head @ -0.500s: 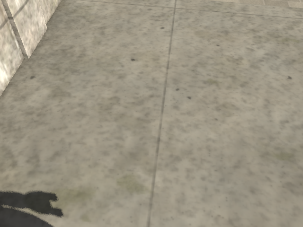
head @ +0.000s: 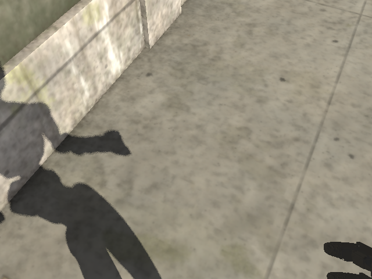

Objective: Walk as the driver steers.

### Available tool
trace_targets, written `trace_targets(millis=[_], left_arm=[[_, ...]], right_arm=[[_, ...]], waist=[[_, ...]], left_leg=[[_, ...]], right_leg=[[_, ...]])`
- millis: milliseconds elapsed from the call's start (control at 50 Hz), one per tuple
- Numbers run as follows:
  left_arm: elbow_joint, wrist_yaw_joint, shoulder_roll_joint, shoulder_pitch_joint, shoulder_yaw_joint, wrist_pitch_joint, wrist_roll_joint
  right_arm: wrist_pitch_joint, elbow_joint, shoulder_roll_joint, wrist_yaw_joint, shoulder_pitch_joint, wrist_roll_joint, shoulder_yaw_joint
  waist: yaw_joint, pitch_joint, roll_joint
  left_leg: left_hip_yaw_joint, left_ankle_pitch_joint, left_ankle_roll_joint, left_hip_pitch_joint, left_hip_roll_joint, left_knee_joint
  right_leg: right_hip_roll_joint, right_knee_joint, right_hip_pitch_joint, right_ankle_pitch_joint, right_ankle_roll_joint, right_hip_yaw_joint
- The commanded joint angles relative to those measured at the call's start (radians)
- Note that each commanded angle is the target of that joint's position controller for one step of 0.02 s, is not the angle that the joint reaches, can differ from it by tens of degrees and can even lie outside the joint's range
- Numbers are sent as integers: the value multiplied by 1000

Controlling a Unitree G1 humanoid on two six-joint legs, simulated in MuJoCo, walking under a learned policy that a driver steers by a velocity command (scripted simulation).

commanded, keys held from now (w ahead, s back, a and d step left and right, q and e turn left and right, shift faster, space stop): w+e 0.42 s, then no key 0.58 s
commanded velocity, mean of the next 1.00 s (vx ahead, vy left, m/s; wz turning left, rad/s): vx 0.31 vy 0.00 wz -0.20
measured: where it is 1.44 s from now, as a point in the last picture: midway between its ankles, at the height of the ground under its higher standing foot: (211, 264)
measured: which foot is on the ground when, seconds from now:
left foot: down 0.00-0.50, up 0.52-0.90, down 0.92-1.00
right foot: up 0.00-0.50, down 0.52-1.00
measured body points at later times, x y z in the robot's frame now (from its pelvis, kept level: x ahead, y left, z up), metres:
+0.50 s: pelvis +0.28 -0.02 +0.00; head +0.32 -0.03 +0.45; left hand +0.53 +0.17 -0.09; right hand +0.26 -0.30 -0.12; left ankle +0.11 +0.10 -0.71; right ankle +0.41 -0.13 -0.71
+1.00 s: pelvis +0.45 -0.03 +0.02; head +0.46 -0.03 +0.47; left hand +0.65 +0.17 -0.10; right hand +0.48 -0.32 -0.09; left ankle +0.52 +0.09 -0.71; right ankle +0.41 -0.13 -0.71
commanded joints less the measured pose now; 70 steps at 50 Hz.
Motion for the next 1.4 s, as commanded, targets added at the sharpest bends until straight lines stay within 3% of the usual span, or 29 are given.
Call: trace_targets(millis=[20,40,60,80,140,220,300,400,460,500,520,540,560,580,600,620,640,680,740,840,900,920,940,960,980,1000,1060,1180,1400], left_arm=[[-122,-13,149,-55,18,-55,-35],[-147,-12,140,-121,14,-56,-45],[-147,-6,127,-139,13,-51,-26],[-137,-4,127,-118,21,-36,-13],[-109,-3,79,-49,16,10,-17],[-139,2,69,-137,21,17,-10],[-176,-24,43,-248,8,2,-1],[-264,-62,25,-387,-7,-2,-1],[-297,-75,52,-349,7,-2,9],[-253,-61,135,-105,50,-6,13],[-236,-38,214,2,70,1,23],[-254,-28,288,-51,64,-3,45],[-261,-28,199,27,49,4,39],[-259,-29,172,-49,38,6,30],[-256,-29,134,-119,29,7,9],[-260,-25,101,-171,17,9,7],[-264,-24,92,-203,12,10,19],[-260,-29,100,-252,16,2,35],[-241,-19,102,-288,17,3,36],[-196,-9,96,-269,9,30,38],[-176,-11,67,-287,-6,37,25],[-162,-11,41,-253,-15,34,25],[-156,-11,24,-202,-21,29,44],[-139,-11,12,-118,-20,26,49],[-138,-4,13,-150,-25,33,49],[-141,1,45,-205,-17,45,42],[-135,10,57,-227,-12,71,36],[-92,15,50,-221,-7,63,23],[-1,31,53,-202,-1,73,22]], right_arm=[[-7,35,-205,-12,392,-15,-65],[-15,44,-173,-12,335,-13,-55],[-22,51,-142,-11,269,-11,-45],[-31,50,-107,-8,218,-17,-36],[-65,71,-91,-8,164,-23,-38],[-79,116,-92,-24,190,-36,-42],[-77,137,-117,-40,205,-29,-46],[-40,183,-149,-52,288,-10,-58],[-7,181,-181,-68,276,-5,-63],[2,174,-191,-77,248,1,-58],[-12,152,-151,-76,263,-16,-40],[-36,134,-19,-49,431,-39,6],[-52,187,-147,-33,375,-7,-17],[-51,143,-158,-31,263,31,-24],[-49,129,-134,-40,205,17,-15],[-38,137,-133,-51,183,0,-19],[-19,144,-132,-55,215,-1,-24],[11,165,-92,-67,288,-7,-18],[21,168,-65,-79,280,-19,-9],[29,157,-85,-74,177,-13,-13],[24,162,-81,-69,179,-25,-18],[19,158,-97,-68,175,-37,-20],[15,144,-150,-73,165,-41,-28],[20,144,-176,-77,123,-36,-32],[23,149,-108,-69,101,-28,-21],[22,148,-76,-61,92,-28,-15],[7,168,-84,-55,117,-27,-14],[11,203,-73,-65,123,-19,-13],[31,286,-61,-66,77,-17,-17]], waist=[[-210,-412,130],[-183,-259,111],[-140,-171,59],[-99,-130,88],[-43,-81,90],[-56,-7,50],[-95,24,26],[-150,63,6],[-98,-9,60],[42,-159,72],[80,-277,-33],[-62,-449,-261],[58,-620,-74],[45,-452,-78],[11,-292,-11],[-20,-207,8],[-64,-178,-10],[-113,-174,-45],[-121,-191,-84],[-72,-181,-111],[-99,-149,-107],[-95,-139,-75],[-52,-144,15],[18,-143,154],[-4,-148,174],[-32,-110,134],[-53,-99,81],[-69,-132,21],[-62,-88,-9]], left_leg=[[-681,-144,244,884,382,-312],[-516,-91,207,723,345,-319],[-406,-48,177,573,301,-346],[-320,-14,157,465,263,-384],[-192,27,160,335,243,-495],[-42,148,133,365,221,-529],[70,198,100,410,211,-548],[118,359,90,628,272,-469],[143,890,61,674,269,-270],[160,965,10,585,214,65],[157,561,-39,351,151,359],[48,-545,-110,-51,-44,762],[-170,-547,-102,-33,-31,832],[-160,-482,-92,-107,26,785],[-118,-413,-90,-139,67,682],[-103,-367,-97,-106,87,618],[-103,-331,-101,-9,101,580],[-85,-271,-125,104,96,488],[-74,-158,-145,151,92,282],[-76,-29,-140,201,85,72],[-54,47,-103,309,58,-138],[-88,173,-84,364,82,-214],[-175,355,-53,412,168,-213],[-216,337,14,405,218,-197],[-207,130,23,318,191,-221],[-178,33,-6,278,144,-225],[-128,87,-43,297,99,-187],[-106,266,-28,381,85,-128],[-84,207,-29,382,58,-150]], right_leg=[[65,666,-689,-69,-55,192],[22,638,-722,1,-69,167],[-20,562,-693,83,-71,159],[-49,513,-632,146,-72,169],[-50,480,-563,249,-53,183],[-13,316,-679,433,-32,233],[17,70,-652,620,-42,156],[37,-74,-744,518,-85,82],[132,-99,-601,361,-130,-11],[201,-204,-244,479,-182,-5],[56,-181,79,831,-241,184],[-282,-137,456,1214,-481,689],[-285,-190,462,1210,-496,714],[-242,-219,357,1184,-440,542],[-184,-259,184,1089,-381,441],[-150,-303,39,1027,-353,386],[-122,-350,-91,1005,-343,336],[-91,-398,-226,1023,-342,256],[-52,-401,-251,1032,-315,168],[-56,-407,-225,706,-281,186],[-36,-345,-248,483,-226,209],[3,-314,-263,385,-173,207],[68,-248,-289,256,-120,176],[134,-232,-311,115,-83,123],[128,-243,-231,149,-62,106],[124,-244,-222,188,-61,108],[101,-249,-221,279,-75,136],[91,-231,-204,405,-63,139],[86,-256,-174,402,-52,135]])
